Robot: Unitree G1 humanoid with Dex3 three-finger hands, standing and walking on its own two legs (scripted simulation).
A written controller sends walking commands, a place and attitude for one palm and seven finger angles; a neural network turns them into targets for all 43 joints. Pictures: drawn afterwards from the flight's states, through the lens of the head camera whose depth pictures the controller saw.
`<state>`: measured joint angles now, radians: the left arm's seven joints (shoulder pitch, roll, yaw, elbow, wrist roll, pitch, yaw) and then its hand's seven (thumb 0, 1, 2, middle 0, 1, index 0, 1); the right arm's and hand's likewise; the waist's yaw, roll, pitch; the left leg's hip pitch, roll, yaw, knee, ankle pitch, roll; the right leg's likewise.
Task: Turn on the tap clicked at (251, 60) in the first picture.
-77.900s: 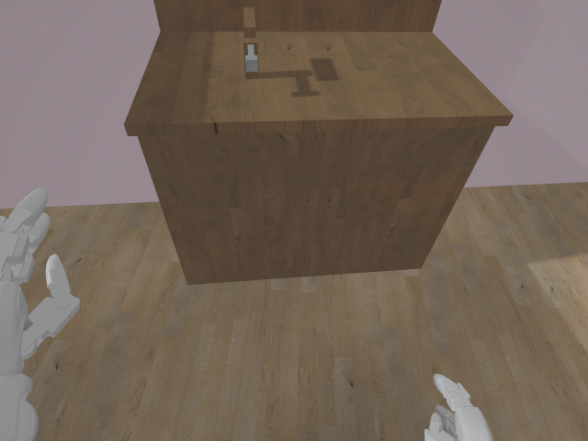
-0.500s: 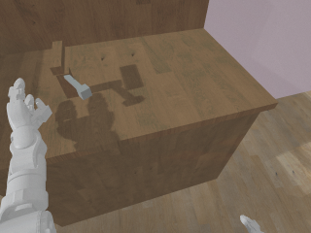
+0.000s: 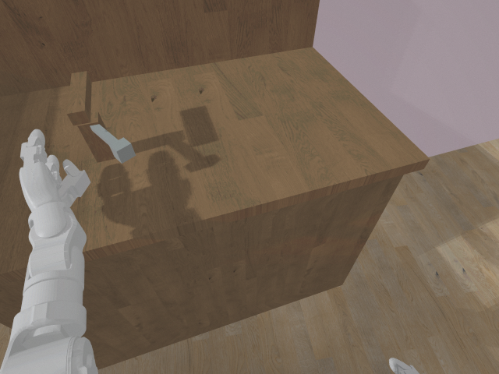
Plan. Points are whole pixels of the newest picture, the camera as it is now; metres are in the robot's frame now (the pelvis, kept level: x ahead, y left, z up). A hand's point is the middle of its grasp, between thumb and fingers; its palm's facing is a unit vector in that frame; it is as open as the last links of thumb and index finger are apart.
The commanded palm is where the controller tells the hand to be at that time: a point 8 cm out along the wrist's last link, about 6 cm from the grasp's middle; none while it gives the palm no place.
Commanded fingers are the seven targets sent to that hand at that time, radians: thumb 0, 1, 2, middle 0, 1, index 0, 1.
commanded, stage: push the lever round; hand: left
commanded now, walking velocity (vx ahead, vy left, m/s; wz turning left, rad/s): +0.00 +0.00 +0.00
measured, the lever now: (122, 150) +0.45 +0.24 +0.12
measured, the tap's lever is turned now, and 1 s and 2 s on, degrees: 29 31 56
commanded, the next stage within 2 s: none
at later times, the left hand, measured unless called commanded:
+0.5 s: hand (105, 171) +0.40 +0.26 +0.12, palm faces +0.64 -0.77 -0.04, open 7.8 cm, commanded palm +0.35 +0.29 +0.12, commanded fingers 0.00 0.90 0.90 -0.15 -0.15 -0.15 -0.15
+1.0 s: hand (128, 162) +0.42 +0.23 +0.12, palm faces +0.72 -0.69 -0.06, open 7.8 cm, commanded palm +0.37 +0.25 +0.12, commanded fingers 0.00 0.90 0.90 -0.15 -0.15 -0.15 -0.15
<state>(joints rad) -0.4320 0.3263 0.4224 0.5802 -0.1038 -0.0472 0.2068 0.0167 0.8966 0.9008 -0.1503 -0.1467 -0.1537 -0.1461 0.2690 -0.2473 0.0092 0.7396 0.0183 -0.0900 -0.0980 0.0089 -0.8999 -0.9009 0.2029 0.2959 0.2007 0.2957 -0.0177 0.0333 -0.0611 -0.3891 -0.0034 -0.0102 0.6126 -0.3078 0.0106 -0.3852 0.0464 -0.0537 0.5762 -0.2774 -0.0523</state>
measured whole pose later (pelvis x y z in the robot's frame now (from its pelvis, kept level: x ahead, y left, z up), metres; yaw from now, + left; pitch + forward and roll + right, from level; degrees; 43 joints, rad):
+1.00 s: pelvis -0.01 +0.00 +0.00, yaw +1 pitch +6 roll -1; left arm -0.64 0.12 0.34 0.69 0.05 0.00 0.66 0.01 0.90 0.90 -0.15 -0.15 -0.15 -0.15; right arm 0.23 -0.22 -0.02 0.79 -0.05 -0.04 -0.06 0.01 -0.90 -0.90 0.20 0.30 0.20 0.30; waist -0.03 0.03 -0.09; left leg -0.45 -0.02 -0.02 0.65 -0.31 0.01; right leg -0.44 0.03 -0.06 0.61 -0.29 -0.05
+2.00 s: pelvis -0.01 -0.01 -0.01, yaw +1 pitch +12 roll +0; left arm -0.96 0.16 0.49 1.02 0.16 0.01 0.92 0.01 0.92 0.92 -0.15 -0.15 -0.15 -0.15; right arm 0.30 -0.22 -0.04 0.84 -0.11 -0.05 0.02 0.01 -0.90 -0.90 0.20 0.30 0.20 0.30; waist -0.10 0.04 -0.14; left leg -0.62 0.00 -0.03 0.72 -0.33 -0.01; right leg -0.61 0.05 -0.08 0.69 -0.30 -0.07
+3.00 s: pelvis -0.02 -0.03 -0.02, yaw +0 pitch +16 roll -1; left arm -1.13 0.31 0.57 1.22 0.22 0.00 0.99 0.00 0.98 0.93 -0.15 -0.15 -0.01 -0.10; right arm 0.34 -0.23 -0.02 0.84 -0.12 -0.08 -0.01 0.00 -0.90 -0.90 0.20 0.30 0.20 0.30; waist -0.18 0.04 -0.13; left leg -0.74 0.03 -0.05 0.77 -0.31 -0.01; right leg -0.72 0.07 -0.10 0.71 -0.28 -0.09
